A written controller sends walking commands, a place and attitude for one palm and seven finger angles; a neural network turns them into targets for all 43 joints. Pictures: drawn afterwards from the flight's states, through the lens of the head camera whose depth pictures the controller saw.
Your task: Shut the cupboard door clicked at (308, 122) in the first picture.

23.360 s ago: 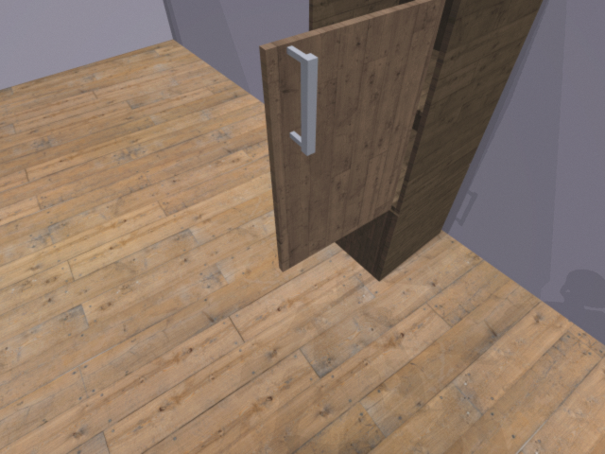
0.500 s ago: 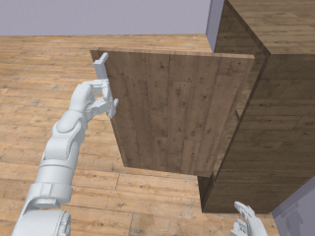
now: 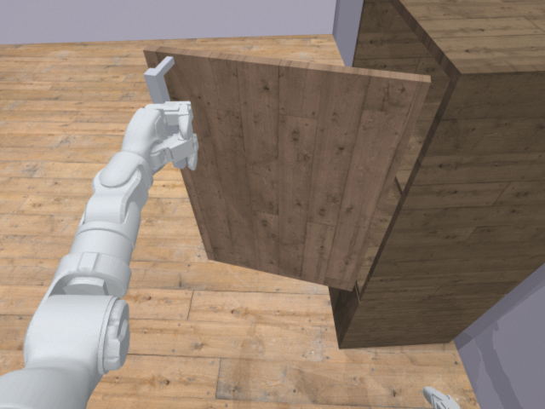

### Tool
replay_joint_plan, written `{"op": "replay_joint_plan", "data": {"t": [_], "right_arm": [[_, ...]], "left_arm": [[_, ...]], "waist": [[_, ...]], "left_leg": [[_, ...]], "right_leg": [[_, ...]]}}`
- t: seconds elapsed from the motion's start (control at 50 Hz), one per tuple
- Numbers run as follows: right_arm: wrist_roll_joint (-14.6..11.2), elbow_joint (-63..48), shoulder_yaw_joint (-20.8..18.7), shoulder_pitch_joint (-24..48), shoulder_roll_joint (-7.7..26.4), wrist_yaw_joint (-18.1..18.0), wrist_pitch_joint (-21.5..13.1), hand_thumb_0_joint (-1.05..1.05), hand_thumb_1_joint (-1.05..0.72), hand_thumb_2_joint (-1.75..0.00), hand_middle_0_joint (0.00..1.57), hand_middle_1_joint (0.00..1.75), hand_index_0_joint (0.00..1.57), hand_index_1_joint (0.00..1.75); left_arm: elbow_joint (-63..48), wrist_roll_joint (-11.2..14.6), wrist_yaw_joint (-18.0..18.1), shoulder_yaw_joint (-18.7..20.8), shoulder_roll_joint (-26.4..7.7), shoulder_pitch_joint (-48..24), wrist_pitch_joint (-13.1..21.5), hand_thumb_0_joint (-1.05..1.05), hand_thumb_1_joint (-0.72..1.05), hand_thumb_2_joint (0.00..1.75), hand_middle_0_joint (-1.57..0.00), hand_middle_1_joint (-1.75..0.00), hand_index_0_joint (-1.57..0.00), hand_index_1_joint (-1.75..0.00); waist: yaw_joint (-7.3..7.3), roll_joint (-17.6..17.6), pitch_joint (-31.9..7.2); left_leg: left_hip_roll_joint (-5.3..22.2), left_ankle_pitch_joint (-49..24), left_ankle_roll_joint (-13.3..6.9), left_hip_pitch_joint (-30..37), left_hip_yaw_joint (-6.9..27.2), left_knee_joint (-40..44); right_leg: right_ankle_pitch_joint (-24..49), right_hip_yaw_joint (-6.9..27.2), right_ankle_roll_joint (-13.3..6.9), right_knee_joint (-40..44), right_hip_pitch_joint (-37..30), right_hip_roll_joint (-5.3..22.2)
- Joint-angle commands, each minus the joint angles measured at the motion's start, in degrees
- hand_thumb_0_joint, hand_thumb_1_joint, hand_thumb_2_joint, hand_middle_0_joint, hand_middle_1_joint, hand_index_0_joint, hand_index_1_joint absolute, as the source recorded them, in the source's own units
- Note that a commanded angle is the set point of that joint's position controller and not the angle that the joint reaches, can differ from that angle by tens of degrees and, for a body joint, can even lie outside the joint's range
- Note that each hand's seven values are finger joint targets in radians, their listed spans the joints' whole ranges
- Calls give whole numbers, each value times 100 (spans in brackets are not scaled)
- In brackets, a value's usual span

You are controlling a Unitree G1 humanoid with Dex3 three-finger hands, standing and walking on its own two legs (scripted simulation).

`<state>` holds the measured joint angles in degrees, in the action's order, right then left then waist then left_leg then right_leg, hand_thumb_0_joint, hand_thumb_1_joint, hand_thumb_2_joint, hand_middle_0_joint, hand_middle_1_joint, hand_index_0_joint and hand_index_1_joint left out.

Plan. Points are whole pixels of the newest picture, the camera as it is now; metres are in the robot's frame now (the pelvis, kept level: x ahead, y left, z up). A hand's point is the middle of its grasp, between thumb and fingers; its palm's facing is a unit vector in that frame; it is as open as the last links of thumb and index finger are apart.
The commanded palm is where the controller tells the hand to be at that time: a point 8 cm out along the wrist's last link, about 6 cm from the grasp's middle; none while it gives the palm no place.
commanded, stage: push the door shut along its arc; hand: left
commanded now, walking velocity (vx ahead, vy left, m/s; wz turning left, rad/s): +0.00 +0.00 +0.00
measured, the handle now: (174, 116) +0.52 +0.15 +0.17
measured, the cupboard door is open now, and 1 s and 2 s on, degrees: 73 61 54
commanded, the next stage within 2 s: pull the fist back off the door in 1.08 s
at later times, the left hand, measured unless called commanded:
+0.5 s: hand (218, 123) +0.49 +0.08 +0.18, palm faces -0.35 -0.94 -0.04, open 3.1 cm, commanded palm +0.50 +0.13 +0.17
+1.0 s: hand (243, 106) +0.53 +0.04 +0.18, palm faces -0.44 -0.90 -0.01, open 3.1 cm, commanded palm +0.55 +0.09 +0.17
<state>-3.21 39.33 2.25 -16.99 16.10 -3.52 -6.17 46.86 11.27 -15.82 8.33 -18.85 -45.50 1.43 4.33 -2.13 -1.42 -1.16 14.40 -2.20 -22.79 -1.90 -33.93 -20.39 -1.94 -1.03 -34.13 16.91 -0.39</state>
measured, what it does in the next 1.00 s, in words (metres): stands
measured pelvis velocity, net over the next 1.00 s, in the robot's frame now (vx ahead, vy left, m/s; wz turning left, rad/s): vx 0.01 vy -0.01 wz -0.01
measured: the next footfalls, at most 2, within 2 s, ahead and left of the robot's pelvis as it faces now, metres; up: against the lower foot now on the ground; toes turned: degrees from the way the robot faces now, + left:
none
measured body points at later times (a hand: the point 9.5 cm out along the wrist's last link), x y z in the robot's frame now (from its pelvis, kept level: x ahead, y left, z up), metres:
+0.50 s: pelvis +0.00 -0.01 -0.01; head +0.06 -0.02 +0.44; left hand +0.50 +0.13 +0.18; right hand +0.05 -0.29 -0.13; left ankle +0.03 +0.10 -0.73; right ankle -0.03 -0.11 -0.73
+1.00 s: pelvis +0.01 -0.01 -0.02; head +0.09 -0.02 +0.43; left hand +0.55 +0.09 +0.18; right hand -0.01 -0.29 -0.14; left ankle +0.03 +0.10 -0.73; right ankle -0.03 -0.11 -0.73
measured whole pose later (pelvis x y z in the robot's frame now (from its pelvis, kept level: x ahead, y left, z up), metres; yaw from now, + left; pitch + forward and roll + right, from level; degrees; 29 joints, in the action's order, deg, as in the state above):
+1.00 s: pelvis +0.01 -0.01 -0.02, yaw -1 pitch +13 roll +0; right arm -0.8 43.9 0.4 -23.0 17.7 -3.6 -5.6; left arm 74.2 8.8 -26.4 10.4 -25.1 -71.4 7.0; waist 10.9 -2.4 -3.6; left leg 0.2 17.9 -1.4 -37.0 -1.7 -41.5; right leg -23.7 -2.0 -1.9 -41.3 31.0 -1.7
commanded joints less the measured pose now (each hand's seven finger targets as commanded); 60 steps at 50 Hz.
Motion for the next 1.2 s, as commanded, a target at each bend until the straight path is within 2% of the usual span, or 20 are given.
{"op": "replay_joint_plan", "data": {"t": [0.0,0.08,0.12,0.16,0.24,0.34,0.44,0.52,0.6,0.68,0.76,0.78,0.82,0.84,0.94,0.98,1.08,1.12,1.16,1.18], "right_arm": [[-24,-653,-322,20,844,-31,-325,0,-90,-90,20,30,20,30],[4,-571,-331,-140,886,-32,-317,0,-90,-90,20,30,20,30],[37,-540,-346,-231,949,-51,-288,0,-90,-90,20,30,20,30],[27,-597,-341,-214,917,-38,-296,0,-90,-90,20,30,20,30],[27,-522,-363,-315,920,-26,-287,0,-90,-90,20,30,20,30],[43,-387,-399,-501,1021,-84,-251,0,-90,-90,20,30,20,30],[77,-290,-428,-602,1028,-72,-297,0,-90,-90,20,30,20,30],[122,-166,-447,-825,1107,-89,-271,0,-90,-90,20,30,20,30],[144,-148,-468,-900,1109,-45,-243,0,-90,-90,20,30,20,30],[177,-142,-475,-1057,1158,-43,-173,0,-90,-90,20,30,20,30],[188,-142,-513,-1104,1148,-35,-166,0,-90,-90,20,30,20,30],[189,-109,-533,-1129,1162,-37,-156,0,-90,-90,20,30,20,30],[196,-72,-534,-1184,1158,-66,-149,0,-90,-90,20,30,20,30],[200,-52,-547,-1155,1165,-62,-143,0,-90,-90,20,30,20,30],[205,98,-519,-1205,1166,-106,-134,0,-90,-90,20,30,20,30],[227,197,-528,-1294,1199,-118,-132,0,-90,-90,20,30,20,30],[260,292,-563,-1274,1152,-67,-206,0,-90,-90,20,30,20,30],[265,356,-574,-1334,1154,-76,-273,0,-90,-90,20,30,20,30],[289,412,-596,-1372,1200,-78,-258,0,-90,-90,20,30,20,30],[189,246,-448,-1433,909,55,-277,0,-90,-90,20,30,20,30]], "left_arm": [[-993,145,-204,111,-786,-3201,596,0,90,90,-130,-150,-130,-150],[-499,179,-284,247,-909,-3501,660,0,90,90,-130,-150,-130,-150],[-408,162,-293,633,-1401,-3525,747,0,90,90,-130,-150,-130,-150],[-392,137,-363,540,-1289,-3665,819,0,90,90,-130,-150,-130,-150],[-140,90,-459,270,-1078,-3983,918,0,90,90,-130,-150,-130,-150],[384,86,-634,472,-1471,-4419,915,0,90,90,-130,-150,-130,-150],[443,114,-794,173,-1132,-4813,961,0,90,90,-130,-150,-130,-150],[840,123,-829,471,-1512,-4957,917,0,90,90,-130,-150,-130,-150],[1066,-33,-766,478,-1524,-5170,912,0,90,90,-130,-150,-130,-150],[1341,-148,-727,828,-2034,-5259,971,0,90,90,-130,-150,-130,-150],[1179,-166,-871,500,-1683,-5615,1075,0,90,90,-130,-150,-130,-150],[1206,-166,-892,612,-1803,-5563,1077,0,90,90,-130,-150,-130,-150],[1230,-79,-993,382,-1529,-5681,1072,0,90,90,-130,-150,-130,-150],[1184,-107,-1014,502,-1643,-5711,1047,0,90,90,-130,-150,-130,-150],[1566,-61,-1092,319,-1441,-5880,887,0,90,90,-130,-150,-130,-150],[1684,-84,-1080,402,-1600,-6003,862,0,90,90,-130,-150,-130,-150],[1367,-95,-1079,-11,-1016,-6339,989,0,90,90,-130,-150,-130,-150],[1316,-26,-1095,-175,-711,-6463,1025,0,90,90,-130,-150,-130,-150],[1488,-69,-1085,-32,-929,-6529,939,0,90,90,-130,-150,-130,-150],[1613,295,108,1253,-1320,-6669,703,0,90,90,-130,-150,-130,-150]], "waist": [[156,106,-1953],[206,392,-1832],[126,455,-2020],[148,368,-2198],[294,252,-2013],[444,456,-2079],[535,25,-2386],[576,347,-2419],[641,163,-2366],[636,383,-2521],[719,66,-2799],[687,82,-2851],[774,194,-2933],[729,142,-2952],[862,329,-2563],[925,345,-2462],[949,-348,-2888],[1043,-319,-2966],[1061,-92,-2956],[819,-230,-2720]], "left_leg": [[90,-1264,-26,1997,499,118],[58,-1177,-64,1698,478,92],[34,-1277,-92,1600,435,42],[21,-1405,-95,1631,419,-14],[17,-1366,-103,1556,413,-118],[13,-1142,-123,1273,405,-208],[10,-1379,-112,1571,469,-357],[5,-1371,-143,1273,486,-405],[15,-1299,-122,1152,473,-476],[8,-1363,-144,834,445,-557],[-8,-1575,-146,1163,441,-665],[11,-1602,-139,1226,456,-695],[-16,-1739,-168,1257,432,-731],[-5,-1756,-159,1301,427,-755],[-25,-1487,-183,1005,398,-786],[-11,-1392,-191,876,407,-797],[13,-1849,-139,1571,511,-956],[15,-2048,-169,1744,529,-1009],[19,-1881,-163,1593,552,-1012],[150,-1761,-36,919,557,-906]], "right_leg": [[1703,16,-60,430,747,-105],[1767,20,-43,378,762,-103],[1952,63,-43,347,536,-77],[2153,89,-30,256,539,-74],[2106,93,-4,247,823,-93],[2059,147,25,221,907,-83],[2061,109,6,120,1226,-107],[2100,88,8,58,1154,-101],[2024,114,31,-1,1442,-113],[2255,165,40,-84,1202,-114],[2372,153,62,-132,1426,-152],[2350,147,45,-123,1434,-158],[2484,98,51,-161,1390,-176],[2546,133,67,-153,1433,-192],[2367,110,108,-107,1623,-206],[2296,107,103,-110,1704,-198],[2137,12,29,-282,2244,-245],[2102,-54,31,-360,2454,-277],[2104,-19,56,-333,2441,-282],[2094,81,35,-138,1980,-216]]}}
